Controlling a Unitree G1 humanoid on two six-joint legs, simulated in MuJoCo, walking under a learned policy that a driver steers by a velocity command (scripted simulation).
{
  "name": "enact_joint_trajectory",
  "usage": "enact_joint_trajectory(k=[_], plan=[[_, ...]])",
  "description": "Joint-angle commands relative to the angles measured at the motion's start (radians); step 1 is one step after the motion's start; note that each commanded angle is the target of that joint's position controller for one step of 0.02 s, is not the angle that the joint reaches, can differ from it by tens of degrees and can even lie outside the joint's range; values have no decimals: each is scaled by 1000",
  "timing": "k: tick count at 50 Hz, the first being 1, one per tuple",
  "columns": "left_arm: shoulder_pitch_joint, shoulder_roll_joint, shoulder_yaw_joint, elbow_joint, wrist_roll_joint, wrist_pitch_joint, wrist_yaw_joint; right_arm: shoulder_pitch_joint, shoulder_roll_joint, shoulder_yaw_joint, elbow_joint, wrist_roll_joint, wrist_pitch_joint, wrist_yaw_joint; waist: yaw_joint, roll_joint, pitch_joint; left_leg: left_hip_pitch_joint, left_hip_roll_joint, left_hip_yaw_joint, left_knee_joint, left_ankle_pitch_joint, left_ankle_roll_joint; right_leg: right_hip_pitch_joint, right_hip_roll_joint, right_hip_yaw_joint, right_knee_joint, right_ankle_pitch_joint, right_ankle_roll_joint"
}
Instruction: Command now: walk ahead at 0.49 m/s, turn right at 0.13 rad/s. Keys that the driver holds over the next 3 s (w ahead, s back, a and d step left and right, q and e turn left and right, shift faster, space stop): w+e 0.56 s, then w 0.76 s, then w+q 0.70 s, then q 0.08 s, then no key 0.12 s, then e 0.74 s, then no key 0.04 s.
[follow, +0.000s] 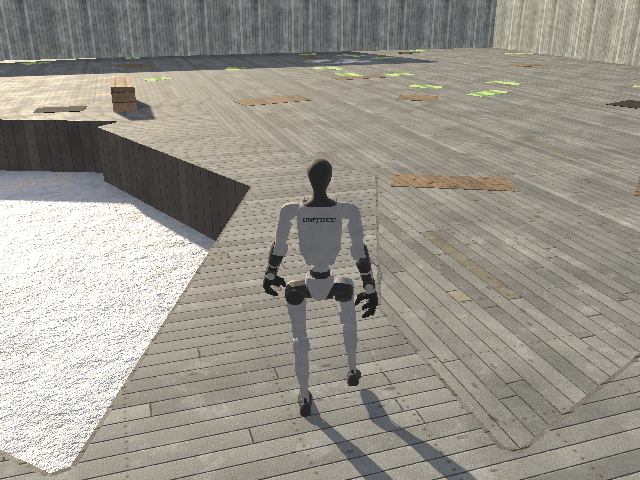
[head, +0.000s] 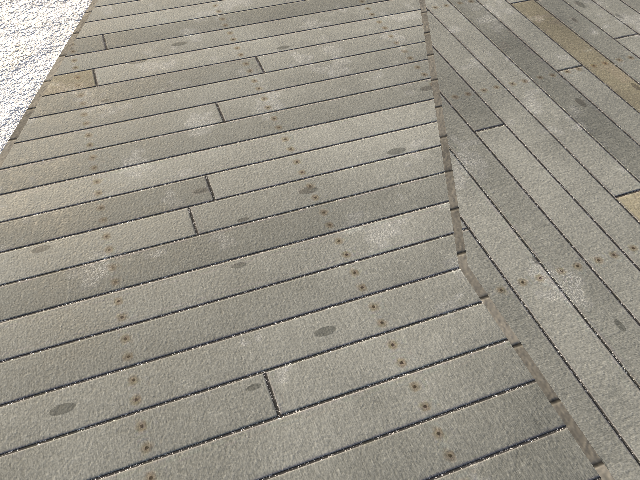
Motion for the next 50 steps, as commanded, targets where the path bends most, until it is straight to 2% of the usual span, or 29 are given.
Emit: enact_joint_trajectory(k=[1,6,9,10,12,13,14,15,16,17,18,19,21,23,25,29,34,37,38,39,40,41,42,43,44,45,46,48,50], plan=[[-12,23,1,-47,0,-4,-8,-33,-149,-25,-60,1,-11,-21,29,78,60,-61,275,-134,-139,219,138,0,-5,-8,-185,169,7],[-169,16,-11,-105,-14,-4,-36,54,-165,-29,-25,9,-3,-28,-32,77,94,97,313,-64,-127,206,108,-17,43,-33,-374,210,-15],[-223,21,-12,-149,-16,-8,-62,67,-169,-33,-15,9,16,-32,-34,76,106,223,356,-36,-61,280,89,-59,60,-41,-418,110,-46],[-220,27,-10,-159,-16,-10,-70,52,-178,-36,-21,9,23,-34,-23,84,97,242,362,-20,-22,367,79,-33,74,-62,-426,61,-60],[-140,64,8,-160,-11,-9,-79,11,-208,-43,-44,8,36,-41,34,126,22,241,354,23,136,729,54,138,141,-133,-422,-34,-95],[1,101,33,-127,-13,-8,-80,-12,-209,-42,-58,4,46,-45,111,128,-56,204,324,59,321,859,31,321,191,-161,-455,-19,-122],[181,177,69,-84,-13,-4,-70,-19,-201,-36,-83,-1,46,-51,185,90,-152,23,282,81,582,752,-7,612,161,-60,-477,19,-168],[300,306,101,-77,-3,1,-57,65,-93,3,-127,-17,17,-33,157,-147,-302,-436,117,75,1014,197,-78,1044,-112,451,-517,-92,-350],[308,252,81,-78,0,1,-53,59,-95,8,-123,-6,-32,-16,147,-165,-408,-624,28,-128,1181,-378,-66,1160,-216,807,-708,-135,-406],[271,186,63,-83,4,1,-49,-50,-184,-19,-162,33,-61,-5,157,-124,-279,-723,96,-188,1211,-321,-34,1079,-169,664,-718,-127,-331],[183,150,52,-106,0,0,-47,-115,-187,-18,-188,41,-71,-8,126,-38,-168,-714,145,-170,1144,-227,-21,912,-129,502,-726,-40,-289],[104,113,38,-130,2,4,-51,-144,-178,-25,-187,21,-66,-18,82,71,-91,-657,182,-152,1061,-167,-23,743,-83,387,-755,58,-255],[45,101,34,-158,11,1,-51,-99,-169,-36,-200,5,-34,-27,14,28,-59,-525,221,-161,949,-136,-51,563,-35,305,-795,173,-256],[60,119,39,-157,4,-3,-42,-105,-142,-38,-214,-6,-11,-33,1,23,-40,-491,211,-134,861,-90,-85,474,5,231,-818,219,-257],[106,151,47,-151,-2,-4,-26,-192,-134,-38,-253,-15,-3,-40,22,10,-9,-520,192,-118,716,14,-116,444,24,199,-826,251,-251],[182,156,50,-136,-10,7,-8,-342,-101,-27,-302,-3,-10,-35,83,-36,1,-475,136,-114,393,240,-117,464,63,180,-806,112,-193],[251,142,45,-98,-10,10,-3,-431,-133,-30,-343,5,-31,-8,123,-48,19,-468,128,-127,264,249,-76,610,-12,259,-740,75,-179],[236,160,50,-97,-3,23,2,-392,-162,-40,-346,4,-45,-1,90,-70,14,-410,112,-105,224,115,-32,692,-46,300,-665,205,-160],[218,155,47,-103,-2,27,1,-310,-180,-51,-324,2,-48,-4,46,-69,-25,-295,90,-78,186,110,-7,695,-12,278,-587,345,-143],[199,130,35,-117,6,28,-3,-171,-215,-67,-294,-7,-50,-10,-16,-48,-135,-77,142,-121,216,149,40,636,43,236,-417,405,-118],[230,90,18,-133,23,22,-3,0,-282,-84,-276,-11,-47,-12,-61,83,-281,238,314,-334,253,178,128,422,142,156,-119,161,-72],[369,32,0,-121,-10,6,-9,82,-310,-98,-228,-2,-32,-2,-17,396,-352,489,485,-757,130,-47,261,75,262,99,171,-444,-12],[316,124,14,-112,-27,-2,-9,67,-216,-75,-237,23,-30,1,-42,264,-254,438,473,-807,74,-251,224,-48,202,170,276,-458,-21],[197,160,23,-138,-28,-4,-11,-12,-173,-62,-253,24,-24,-3,-44,154,-114,297,440,-657,54,-224,179,-84,157,137,278,-360,-23],[134,148,21,-153,-11,-5,-10,-75,-164,-53,-268,13,-18,-2,-18,70,-45,161,400,-549,27,-104,161,-48,110,90,234,-279,-19],[112,133,24,-164,6,-6,-11,-105,-150,-48,-272,5,-16,1,6,56,-7,74,368,-489,-1,-15,160,-23,80,72,178,-231,-14],[124,118,24,-166,7,-3,-13,-114,-144,-44,-269,-4,-17,3,30,94,-8,21,341,-438,-20,59,157,28,55,64,139,-207,-9],[145,85,19,-161,4,5,-13,-100,-141,-42,-254,3,-20,5,44,128,-18,-14,306,-350,-50,160,159,61,43,34,73,-188,4],[99,69,14,-183,9,9,-9,-76,-173,-50,-238,10,-20,-1,39,125,-5,-22,305,-295,-72,258,166,28,34,14,-11,-130,21]])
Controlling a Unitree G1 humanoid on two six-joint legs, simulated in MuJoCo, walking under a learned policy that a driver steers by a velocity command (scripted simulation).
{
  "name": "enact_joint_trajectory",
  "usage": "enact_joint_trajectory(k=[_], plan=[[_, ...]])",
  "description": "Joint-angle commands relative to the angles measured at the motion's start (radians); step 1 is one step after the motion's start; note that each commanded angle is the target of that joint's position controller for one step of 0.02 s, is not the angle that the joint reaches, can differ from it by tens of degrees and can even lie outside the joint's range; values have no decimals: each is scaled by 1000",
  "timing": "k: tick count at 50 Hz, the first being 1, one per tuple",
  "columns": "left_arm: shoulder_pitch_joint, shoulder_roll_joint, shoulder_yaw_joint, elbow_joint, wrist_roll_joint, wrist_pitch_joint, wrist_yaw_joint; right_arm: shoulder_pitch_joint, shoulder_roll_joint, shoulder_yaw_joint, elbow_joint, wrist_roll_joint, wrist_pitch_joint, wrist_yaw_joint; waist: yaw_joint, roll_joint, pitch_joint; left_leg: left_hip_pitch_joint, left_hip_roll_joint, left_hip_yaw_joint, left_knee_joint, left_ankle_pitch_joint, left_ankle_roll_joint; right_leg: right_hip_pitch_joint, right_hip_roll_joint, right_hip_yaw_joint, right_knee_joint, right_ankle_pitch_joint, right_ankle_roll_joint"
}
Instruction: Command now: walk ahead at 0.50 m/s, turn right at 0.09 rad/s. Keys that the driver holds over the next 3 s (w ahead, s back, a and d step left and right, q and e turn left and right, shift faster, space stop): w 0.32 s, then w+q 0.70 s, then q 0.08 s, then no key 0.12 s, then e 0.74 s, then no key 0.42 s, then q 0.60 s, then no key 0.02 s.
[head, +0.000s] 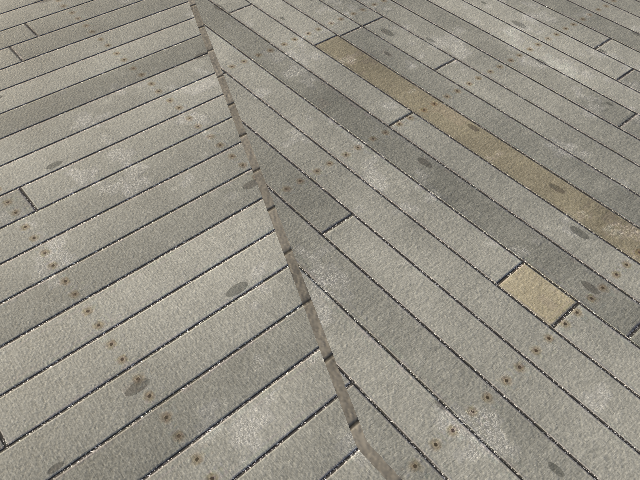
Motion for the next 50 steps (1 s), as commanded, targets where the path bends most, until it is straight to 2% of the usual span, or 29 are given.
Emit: enact_joint_trajectory(k=[1,6,10,13,14,15,16,17,18,19,20,21,22,23,24,26,29,33,38,41,42,43,44,45,46,47,48,49,50], plan=[[-25,39,8,-80,7,-8,4,-8,-152,-33,-48,8,-12,-9,17,114,-8,92,275,-230,-182,296,185,-132,-53,3,-116,102,25],[-181,13,-2,-121,-1,-17,-9,65,-162,-30,-12,19,7,-20,-34,114,15,106,231,-126,-185,282,135,-75,-20,-34,-403,343,24],[-295,22,-2,-165,-13,-25,-31,127,-172,-30,21,23,24,-22,-66,119,55,192,280,-149,-152,245,131,-78,5,-44,-507,332,8],[-295,47,5,-182,-13,-35,-45,121,-193,-37,33,24,39,-30,-34,135,50,266,318,-162,-86,343,109,-31,24,-49,-563,229,-30],[-244,67,15,-171,-9,-37,-45,103,-204,-40,30,24,43,-33,2,144,18,270,310,-148,-25,478,97,59,49,-70,-583,206,-47],[-127,98,33,-137,-5,-36,-40,86,-202,-37,26,24,47,-34,67,136,-53,246,272,-112,105,619,77,231,77,-95,-614,226,-74],[51,153,56,-91,2,-35,-30,71,-178,-26,9,13,46,-36,140,109,-177,112,224,-74,320,567,46,510,11,-31,-580,274,-121],[190,257,80,-77,27,-29,-19,148,-79,5,-22,1,29,-32,146,-97,-339,-274,91,-14,715,147,-17,928,-260,345,-573,261,-247],[222,211,69,-61,12,-22,-22,194,-62,16,-2,17,9,-24,140,-230,-439,-469,20,-125,916,-411,-29,1014,-371,662,-711,131,-327],[165,146,48,-65,5,-20,-21,117,-166,-15,-12,45,1,-20,145,-124,-273,-555,79,-168,990,-371,-20,880,-334,544,-740,60,-272],[93,114,37,-73,3,-20,-19,39,-173,-19,-33,52,1,-21,119,-68,-159,-553,127,-140,959,-278,-16,726,-290,389,-768,84,-228],[28,84,27,-71,7,-23,-24,2,-154,-20,-38,41,9,-25,85,-14,-79,-516,160,-123,897,-210,-23,584,-242,288,-815,129,-202],[-18,48,17,-69,11,-33,-30,-2,-146,-30,-30,28,28,-32,53,-11,-29,-467,186,-128,848,-153,-20,491,-188,199,-859,160,-164],[-38,63,23,-62,17,-40,-31,46,-119,-27,-25,30,43,-31,20,-70,-29,-408,196,-133,836,-114,-31,428,-193,158,-896,180,-173],[-43,61,26,-52,16,-49,-33,64,-97,-24,-16,30,55,-31,12,-60,-18,-385,200,-132,831,-98,-40,389,-186,120,-921,228,-182],[-37,75,34,-28,24,-59,-29,41,-91,-31,-25,32,68,-35,2,-30,6,-422,198,-150,805,-31,-49,374,-180,41,-946,293,-179],[-6,89,39,6,27,-57,-13,-31,-86,-36,-53,25,66,-33,17,-7,26,-506,184,-171,678,113,-57,429,-174,-51,-948,393,-167],[17,115,43,30,19,-46,3,-153,-62,-26,-92,19,58,-9,61,5,56,-488,173,-98,463,266,-46,474,-161,-151,-961,389,-134],[101,142,53,77,2,-12,11,-302,-47,-15,-182,21,58,22,116,15,103,-571,162,-26,332,173,-13,663,-222,-196,-898,472,-126],[78,174,61,76,-6,9,18,-292,-68,-26,-218,24,61,38,77,-24,63,-461,102,57,303,31,31,705,-230,-241,-771,810,-96],[67,190,65,71,-9,16,24,-247,-87,-37,-217,24,64,38,46,-51,21,-376,63,90,310,-21,51,707,-226,-254,-686,984,-85],[54,202,68,68,-9,23,28,-148,-122,-57,-200,27,67,36,-14,-61,-37,-240,21,109,296,-47,78,684,-213,-267,-540,1095,-71],[34,202,64,61,-15,25,32,13,-179,-89,-162,27,68,24,-104,-36,-120,9,-12,93,210,27,118,580,-172,-288,-324,1029,-37],[52,152,45,36,9,12,30,147,-278,-120,-135,24,78,-2,-139,114,-215,322,163,-185,191,71,186,299,-113,-285,0,576,7],[118,28,5,-21,17,-26,13,88,-348,-122,-164,22,65,-1,-21,311,-321,598,402,-804,37,-53,399,-112,125,-125,336,-287,59],[10,121,22,-33,-17,-67,-6,122,-256,-97,-168,14,58,2,-98,181,-361,618,400,-817,-34,-82,369,-217,76,66,386,-270,34],[-55,134,25,-60,-42,-81,-13,87,-203,-83,-165,13,49,2,-88,146,-227,512,364,-650,-29,-29,320,-264,32,53,335,-189,11],[-61,121,22,-55,-25,-85,-7,20,-175,-74,-173,20,44,3,-33,42,-132,349,313,-524,-33,70,276,-220,-14,45,227,-116,7],[-65,133,32,-47,2,-78,0,-44,-143,-64,-189,18,43,1,3,33,-88,225,277,-444,-47,163,250,-153,-42,36,139,-79,15]])
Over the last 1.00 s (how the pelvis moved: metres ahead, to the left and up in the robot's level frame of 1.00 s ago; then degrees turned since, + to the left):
0.58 -0.11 0.00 -21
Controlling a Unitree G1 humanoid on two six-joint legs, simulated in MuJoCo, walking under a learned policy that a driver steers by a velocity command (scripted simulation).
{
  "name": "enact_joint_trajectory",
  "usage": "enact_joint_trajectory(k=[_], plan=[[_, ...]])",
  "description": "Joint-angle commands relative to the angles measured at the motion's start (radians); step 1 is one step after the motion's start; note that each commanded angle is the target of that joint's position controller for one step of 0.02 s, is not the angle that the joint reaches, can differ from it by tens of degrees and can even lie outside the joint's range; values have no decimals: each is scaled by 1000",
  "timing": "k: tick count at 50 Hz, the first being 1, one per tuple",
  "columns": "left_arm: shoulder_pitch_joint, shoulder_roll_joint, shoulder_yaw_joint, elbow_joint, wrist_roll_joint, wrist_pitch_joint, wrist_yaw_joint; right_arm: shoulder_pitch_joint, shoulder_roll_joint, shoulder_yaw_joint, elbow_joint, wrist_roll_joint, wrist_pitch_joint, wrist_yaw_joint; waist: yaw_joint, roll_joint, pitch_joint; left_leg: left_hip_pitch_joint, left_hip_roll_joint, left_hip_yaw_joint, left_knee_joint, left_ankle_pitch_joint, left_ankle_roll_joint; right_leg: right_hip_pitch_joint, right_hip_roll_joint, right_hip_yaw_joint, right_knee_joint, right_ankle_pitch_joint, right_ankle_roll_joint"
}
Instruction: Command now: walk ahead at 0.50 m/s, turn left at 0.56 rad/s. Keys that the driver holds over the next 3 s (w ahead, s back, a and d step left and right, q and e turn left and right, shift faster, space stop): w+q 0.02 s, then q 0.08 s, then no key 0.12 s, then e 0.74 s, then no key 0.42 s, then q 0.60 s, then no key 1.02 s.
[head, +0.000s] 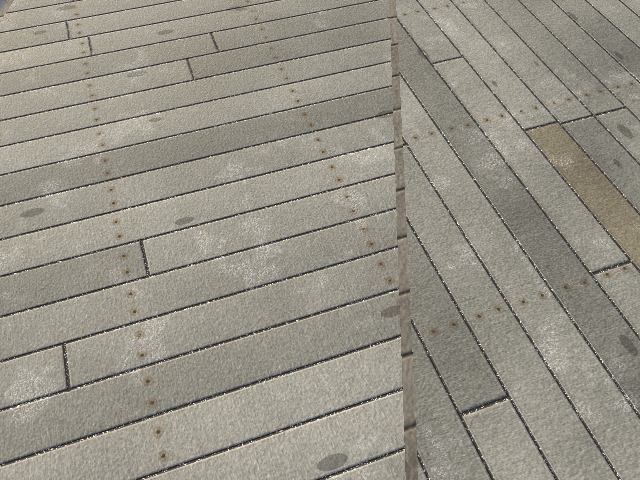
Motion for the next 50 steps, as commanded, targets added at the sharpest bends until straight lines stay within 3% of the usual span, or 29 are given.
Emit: enact_joint_trajectory(k=[1,3,6,8,11,13,15,16,17,18,19,20,22,23,25,27,32,35,36,37,38,39,40,41,42,44,46,50], plan=[[-37,129,34,-105,24,-28,1,53,-96,-23,-67,-11,-15,-12,0,0,-120,331,273,-415,-296,218,207,-316,-81,82,-45,84,-2],[-20,116,34,-115,31,-4,5,32,-126,-31,-77,-13,-18,-21,28,15,-90,220,261,-355,-300,467,217,-265,-73,61,-122,83,40],[-86,72,20,-137,42,12,13,51,-158,-41,-64,-9,-7,-44,18,31,-83,135,181,-217,-262,656,160,-223,-20,15,-335,232,75],[-131,50,9,-140,37,12,6,74,-149,-38,-53,-2,9,-55,-13,73,-121,129,140,-167,-232,627,111,-151,16,-1,-492,401,72],[-203,61,7,-158,25,11,-11,122,-133,-30,-29,-2,24,-64,-56,103,-142,181,163,-213,-199,489,82,-110,42,12,-625,526,59],[-195,81,13,-154,32,4,-23,121,-109,-19,-17,-10,22,-65,-53,107,-148,256,208,-249,-155,455,77,-112,29,33,-677,512,29],[-149,101,22,-140,39,-6,-30,91,-97,-11,-9,-18,16,-63,-21,110,-145,294,227,-265,-80,466,59,-68,26,29,-737,487,-16],[-106,107,26,-126,45,-11,-29,78,-90,-8,-7,-19,12,-62,7,95,-154,291,194,-242,-12,486,35,8,33,17,-799,568,-43],[-72,149,34,-125,54,-15,-24,101,-76,-4,-13,-33,4,-61,3,31,-205,255,124,-202,108,396,-8,141,-38,92,-782,902,-83],[-52,187,36,-136,69,-10,-22,223,-54,6,-4,-41,-4,-60,-42,-129,-310,104,41,-162,324,65,-69,374,-196,272,-717,1207,-228],[-15,117,23,-119,52,9,-21,253,-70,10,8,-38,3,-58,-18,-264,-382,-32,4,-127,509,-430,-134,463,-317,479,-775,1149,-358],[-18,101,14,-126,22,22,-27,199,-130,-3,-7,-26,19,-55,-3,-185,-344,-92,30,-153,574,-501,-147,414,-304,552,-829,865,-350],[-76,147,28,-152,13,51,-28,75,-133,-13,-31,-13,60,-64,11,-63,-199,-184,48,-136,650,-437,-160,261,-246,513,-892,464,-282],[-100,164,35,-163,15,63,-20,56,-133,-18,-36,-17,75,-71,3,-57,-162,-173,66,-138,610,-394,-157,179,-225,493,-922,341,-256],[-137,156,39,-177,24,90,-8,58,-85,-9,-34,-17,81,-80,-18,-105,-124,-83,59,-104,437,-334,-152,57,-128,399,-966,214,-198],[-128,151,45,-185,25,104,5,69,-58,-5,-24,-19,73,-85,-16,-148,-155,-17,38,-84,337,-299,-156,42,-93,367,-967,216,-195],[-109,163,62,-200,9,123,20,45,-66,-8,-29,-15,54,-76,2,-167,-186,60,28,-101,138,-197,-145,53,-98,436,-964,128,-193],[-119,160,65,-209,-3,142,29,93,-72,-17,-13,-13,39,-62,-32,-162,-164,190,24,-73,-83,-80,-104,-12,-57,439,-931,48,-145],[-101,142,60,-210,-5,145,32,119,-108,-28,-12,-21,37,-63,-39,-126,-160,276,102,-121,-155,-76,-70,-88,-16,408,-876,-14,-102],[-124,102,51,-238,-4,141,31,140,-199,-50,-16,-52,39,-68,-35,83,-127,320,307,-345,-247,-158,31,-267,93,258,-670,-97,-42],[-122,117,58,-257,-2,124,25,81,-224,-56,-33,-83,37,-65,-17,294,-101,223,477,-560,-325,-37,148,-324,165,122,-400,-161,-4],[-75,175,79,-227,11,121,21,5,-163,-37,-68,-82,28,-72,12,203,-103,188,471,-506,-306,42,157,-298,114,162,-212,-121,20],[-23,185,88,-191,6,130,20,-59,-121,-25,-83,-62,24,-78,44,136,-96,176,405,-390,-279,86,106,-283,115,150,-135,-64,32],[11,166,86,-166,8,144,26,-90,-104,-19,-93,-40,23,-81,51,107,-94,198,354,-310,-258,108,70,-294,109,133,-69,-13,50],[18,146,80,-163,10,154,27,-90,-94,-13,-92,-29,23,-82,40,105,-80,207,343,-263,-246,174,68,-314,101,125,-4,16,68],[-19,119,68,-189,0,161,23,-56,-96,-10,-85,-32,32,-85,16,117,-68,227,312,-173,-243,244,80,-325,83,78,-3,57,94],[-96,100,56,-231,-7,158,18,4,-112,-17,-72,-35,43,-92,-33,143,-70,326,325,-154,-235,272,98,-365,55,55,-115,78,116],[-138,68,34,-275,3,155,-2,31,-168,-39,-61,-27,57,-86,-61,173,-113,344,363,-121,-210,335,118,-216,19,5,-337,10,110]])
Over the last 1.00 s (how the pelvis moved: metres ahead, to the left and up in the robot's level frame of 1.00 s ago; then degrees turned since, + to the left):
0.52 0.02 -0.02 20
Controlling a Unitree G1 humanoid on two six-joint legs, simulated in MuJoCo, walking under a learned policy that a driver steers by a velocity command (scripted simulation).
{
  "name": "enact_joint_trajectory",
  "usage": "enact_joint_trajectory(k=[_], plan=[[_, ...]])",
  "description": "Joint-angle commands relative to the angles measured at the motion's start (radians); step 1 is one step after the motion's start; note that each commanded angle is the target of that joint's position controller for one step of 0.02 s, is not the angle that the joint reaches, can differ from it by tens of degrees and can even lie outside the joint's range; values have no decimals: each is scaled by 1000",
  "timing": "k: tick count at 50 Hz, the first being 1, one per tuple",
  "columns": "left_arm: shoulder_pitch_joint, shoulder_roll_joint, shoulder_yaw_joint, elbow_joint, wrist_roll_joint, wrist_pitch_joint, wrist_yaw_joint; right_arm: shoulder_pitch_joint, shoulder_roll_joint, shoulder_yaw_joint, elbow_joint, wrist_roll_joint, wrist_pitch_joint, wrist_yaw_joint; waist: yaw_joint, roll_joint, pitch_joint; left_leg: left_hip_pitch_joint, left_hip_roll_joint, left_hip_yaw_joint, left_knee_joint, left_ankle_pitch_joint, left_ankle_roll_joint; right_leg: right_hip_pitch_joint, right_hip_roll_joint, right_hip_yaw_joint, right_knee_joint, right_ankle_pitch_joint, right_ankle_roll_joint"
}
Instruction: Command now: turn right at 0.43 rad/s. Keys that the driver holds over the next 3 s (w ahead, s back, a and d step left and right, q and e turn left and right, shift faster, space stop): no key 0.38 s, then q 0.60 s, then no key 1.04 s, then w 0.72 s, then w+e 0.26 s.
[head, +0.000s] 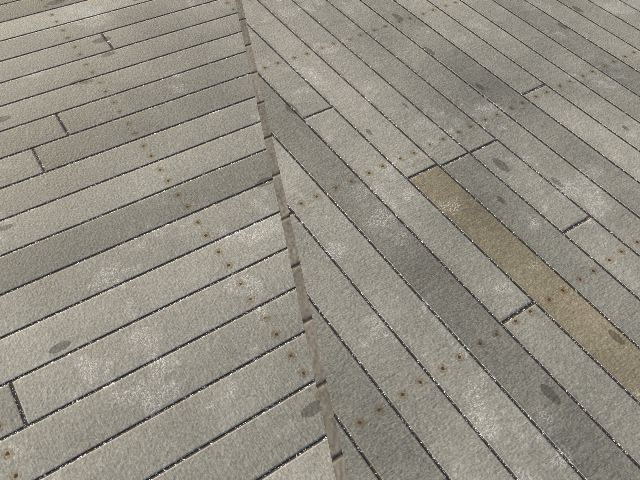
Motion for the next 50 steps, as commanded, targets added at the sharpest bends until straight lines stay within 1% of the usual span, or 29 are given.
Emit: enact_joint_trajectory(k=[1,4,6,7,8,9,10,12,17,19,22,24,25,27,29,31,33,34,35,36,37,39,42,44,46,47,48,49,50], plan=[[-84,27,-10,-119,4,-20,-14,18,-219,-64,-45,9,0,4,-37,214,-92,150,238,-157,-90,428,217,15,-8,-61,-158,-52,-10],[-54,43,-3,-110,3,-17,-19,8,-225,-64,-32,32,-2,19,-21,229,-96,144,246,-160,-49,451,210,125,17,-95,-348,0,-52],[13,39,-1,-80,9,-20,-21,-1,-199,-53,-14,51,-5,22,26,200,-98,85,211,-125,26,410,149,299,38,-108,-639,233,-110],[33,76,5,-80,13,-20,-14,48,-159,-38,6,37,-14,26,21,124,-140,-10,168,-77,97,282,71,466,-26,-12,-674,404,-138],[48,169,18,-99,27,-19,3,55,-70,-4,-27,-26,-27,38,-12,-175,-205,-223,72,18,328,-173,-35,647,-280,268,-600,849,-229],[24,121,0,-97,49,-34,-4,-8,-106,-15,-40,-12,-25,31,32,-212,-197,-287,21,-54,450,-428,-77,517,-391,333,-613,872,-417],[7,89,-10,-92,55,-52,-13,-32,-170,-32,-33,10,-16,25,48,-136,-158,-279,34,-93,535,-421,-88,459,-341,287,-638,777,-429],[-62,79,-14,-74,40,-70,-15,-12,-166,-41,1,16,2,15,19,-112,-110,-296,38,-113,551,-328,-93,431,-242,193,-643,642,-344],[-116,41,-27,-45,31,-69,-7,27,-110,-24,32,16,11,12,2,-105,-110,-146,21,-97,389,-188,-105,355,-185,114,-637,626,-322],[-99,45,-27,-25,32,-65,-5,4,-108,-19,28,17,10,12,22,-109,-106,-105,14,-91,287,-179,-97,359,-196,144,-638,554,-333],[-119,25,-38,4,27,-64,-3,52,-107,-12,54,17,5,23,-15,-87,-94,37,1,-65,24,47,-67,318,-178,125,-629,370,-289],[-61,49,-29,21,37,-71,2,13,-205,-27,21,2,2,21,28,12,-72,65,61,-153,15,319,-22,287,-104,82,-584,175,-200],[-42,55,-22,17,44,-71,6,-6,-253,-43,28,20,3,21,69,134,-55,11,69,-181,39,279,32,281,-34,8,-571,103,-162],[-89,57,-14,17,40,-62,25,-23,-202,-37,13,21,-3,24,38,168,-28,-99,87,-260,-27,136,74,323,10,-77,-481,102,-125],[-75,40,-7,18,31,-46,36,-26,-195,-38,0,17,-8,20,38,189,-19,-137,94,-309,-33,106,86,317,13,-85,-443,110,-132],[-59,30,0,16,31,-43,35,-11,-193,-40,-12,19,-9,14,35,172,-33,-160,84,-327,-9,81,89,320,3,-78,-441,96,-146],[-29,44,12,21,32,-45,31,-24,-176,-38,-38,23,-4,10,41,90,-39,-218,31,-276,80,41,58,345,-54,-38,-512,75,-176],[7,64,20,30,34,-46,30,-32,-155,-34,-54,26,0,8,49,6,-49,-270,-14,-207,182,3,25,376,-130,30,-585,68,-213],[24,104,29,37,36,-49,29,-23,-131,-29,-68,29,6,9,41,-135,-59,-311,-65,-111,336,-85,-9,395,-279,181,-689,115,-293],[2,104,25,23,42,-60,32,-31,-145,-36,-82,24,12,14,46,-200,-66,-362,-33,-93,549,-336,-30,388,-416,293,-729,244,-384],[2,92,16,14,47,-73,36,-41,-175,-51,-88,26,19,20,49,-118,-61,-400,-5,-133,718,-394,-39,380,-460,310,-735,360,-429],[-92,109,19,0,31,-87,38,-3,-144,-48,-76,36,38,25,-6,-51,-44,-386,47,-157,689,-308,-43,360,-384,147,-718,381,-356],[-99,135,28,14,25,-74,38,-35,-103,-28,-93,31,43,45,20,-89,-65,-224,34,-57,473,-222,-43,320,-286,-56,-675,436,-296],[-65,149,33,27,15,-62,34,-35,-119,-34,-111,38,45,62,33,-112,-100,-156,4,-13,341,-176,-32,359,-298,-86,-635,460,-289],[-61,148,32,39,-7,-54,27,33,-128,-46,-96,36,52,69,-3,-99,-125,-27,-42,38,132,-23,3,344,-297,-126,-546,401,-238],[-13,111,24,61,-7,-52,20,79,-160,-61,-82,30,54,59,-9,-38,-124,79,-64,8,35,57,36,273,-261,-172,-440,296,-178],[8,53,7,54,28,-50,13,111,-269,-92,-91,31,50,43,0,211,-97,220,111,-272,-50,375,114,39,-157,-260,-163,-11,-81],[-87,39,-4,-26,50,-55,21,95,-359,-98,-137,-6,30,45,-15,374,-101,186,354,-652,-101,521,341,-193,-12,-153,86,-333,-23],[-139,90,10,-25,31,-56,27,105,-302,-83,-136,-22,2,57,-64,224,-155,166,355,-615,-121,476,382,-189,-25,-18,222,-322,-32]])
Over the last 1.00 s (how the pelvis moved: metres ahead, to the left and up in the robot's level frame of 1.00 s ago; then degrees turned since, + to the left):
0.22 0.00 0.02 -13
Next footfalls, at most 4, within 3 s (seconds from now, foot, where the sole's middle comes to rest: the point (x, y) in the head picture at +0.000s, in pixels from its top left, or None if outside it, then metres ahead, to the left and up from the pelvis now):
0.14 right None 0.03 -0.15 -0.78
0.46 left None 0.04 0.10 -0.78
0.96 left None -0.01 0.12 -0.78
1.38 right None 0.05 -0.11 -0.78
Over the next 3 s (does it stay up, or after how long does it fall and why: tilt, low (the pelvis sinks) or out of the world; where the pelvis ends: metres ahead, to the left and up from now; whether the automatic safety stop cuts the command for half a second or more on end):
stays up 0.34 0.15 0.00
